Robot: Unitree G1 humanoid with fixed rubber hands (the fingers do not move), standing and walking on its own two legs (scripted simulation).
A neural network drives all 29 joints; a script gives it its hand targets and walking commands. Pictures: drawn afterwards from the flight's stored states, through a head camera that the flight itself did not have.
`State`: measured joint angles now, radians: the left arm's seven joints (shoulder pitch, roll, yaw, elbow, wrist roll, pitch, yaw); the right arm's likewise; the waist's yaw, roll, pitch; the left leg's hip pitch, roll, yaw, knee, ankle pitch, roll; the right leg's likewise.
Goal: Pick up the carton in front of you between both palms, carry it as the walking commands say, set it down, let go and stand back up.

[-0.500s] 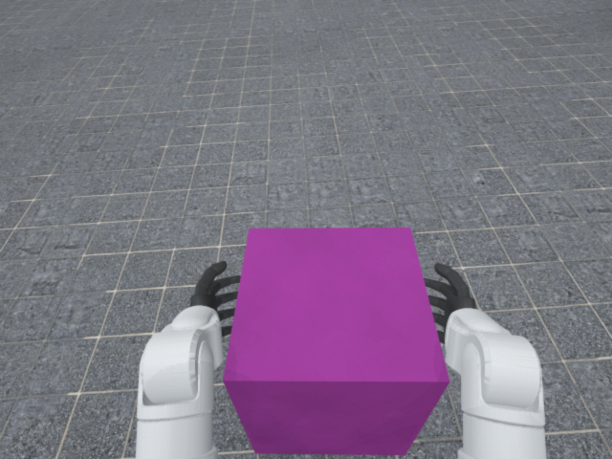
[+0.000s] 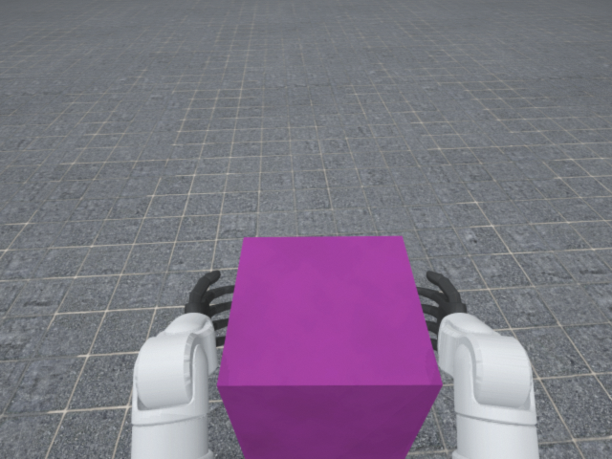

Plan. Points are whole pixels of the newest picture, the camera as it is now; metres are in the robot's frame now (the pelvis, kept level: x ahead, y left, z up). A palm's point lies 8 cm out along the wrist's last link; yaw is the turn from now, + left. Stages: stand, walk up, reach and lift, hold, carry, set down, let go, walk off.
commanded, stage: carry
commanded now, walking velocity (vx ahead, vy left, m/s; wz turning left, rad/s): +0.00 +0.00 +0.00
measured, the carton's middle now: (323, 354) +0.28 +0.00 +0.02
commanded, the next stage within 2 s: hold in 1.30 s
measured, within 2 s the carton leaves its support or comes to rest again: neither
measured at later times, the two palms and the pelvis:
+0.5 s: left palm (196, 344) +0.25 +0.15 +0.08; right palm (450, 347) +0.25 -0.15 +0.08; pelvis -0.01 +0.00 +0.00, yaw +0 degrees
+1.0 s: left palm (203, 368) +0.24 +0.15 +0.04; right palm (444, 372) +0.24 -0.15 +0.04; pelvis -0.05 +0.01 +0.00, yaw +0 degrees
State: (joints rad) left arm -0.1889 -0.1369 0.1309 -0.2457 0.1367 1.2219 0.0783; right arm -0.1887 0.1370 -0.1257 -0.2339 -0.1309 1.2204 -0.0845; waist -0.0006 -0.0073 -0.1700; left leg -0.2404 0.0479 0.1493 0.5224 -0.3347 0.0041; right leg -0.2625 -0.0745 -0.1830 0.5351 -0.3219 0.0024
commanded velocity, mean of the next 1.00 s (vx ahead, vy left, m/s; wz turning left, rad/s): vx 0.00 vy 0.00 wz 0.00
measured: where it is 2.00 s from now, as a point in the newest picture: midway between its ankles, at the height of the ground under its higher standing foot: outside the picture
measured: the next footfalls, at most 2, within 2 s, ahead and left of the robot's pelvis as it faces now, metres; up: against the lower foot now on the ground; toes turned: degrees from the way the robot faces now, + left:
none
